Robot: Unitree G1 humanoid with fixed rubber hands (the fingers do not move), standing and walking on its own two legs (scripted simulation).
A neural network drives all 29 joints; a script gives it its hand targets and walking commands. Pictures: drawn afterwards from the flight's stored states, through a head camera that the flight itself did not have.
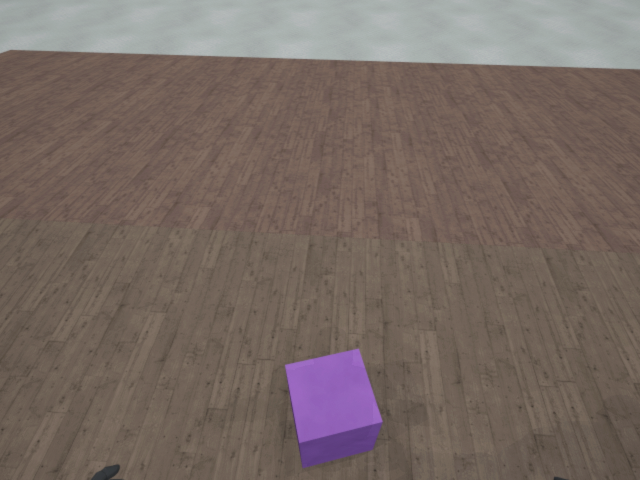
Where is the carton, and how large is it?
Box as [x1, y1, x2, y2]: [285, 349, 382, 467]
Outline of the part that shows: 358,349 285,365 302,467 372,449 382,421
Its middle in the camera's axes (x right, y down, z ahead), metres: +0.03 +0.48 +1.10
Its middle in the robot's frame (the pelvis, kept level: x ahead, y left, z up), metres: +0.44 +0.00 -0.66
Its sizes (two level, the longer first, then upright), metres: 0.210 0.200 0.250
